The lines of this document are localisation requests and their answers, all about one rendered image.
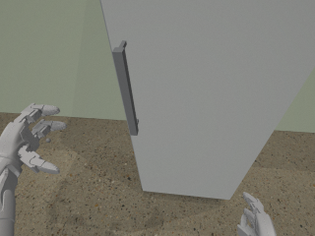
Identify robot right hand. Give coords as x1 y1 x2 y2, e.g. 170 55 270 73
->
237 192 277 236

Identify robot left hand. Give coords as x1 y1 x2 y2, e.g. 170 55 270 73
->
0 103 68 174

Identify robot left forearm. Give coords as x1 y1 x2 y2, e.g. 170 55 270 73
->
0 156 23 236

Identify fridge door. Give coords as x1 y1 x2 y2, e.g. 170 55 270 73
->
100 0 315 200

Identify handle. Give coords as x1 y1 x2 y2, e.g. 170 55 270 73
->
112 40 139 136

